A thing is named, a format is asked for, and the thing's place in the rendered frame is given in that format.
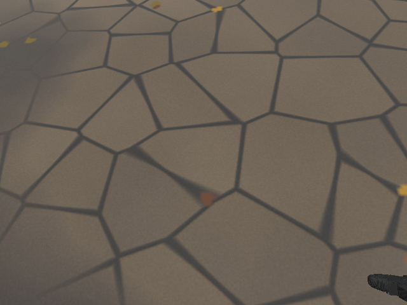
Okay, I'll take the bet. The right robot hand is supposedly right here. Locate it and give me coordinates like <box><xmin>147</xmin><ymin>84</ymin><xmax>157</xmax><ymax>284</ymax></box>
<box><xmin>368</xmin><ymin>274</ymin><xmax>407</xmax><ymax>302</ymax></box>

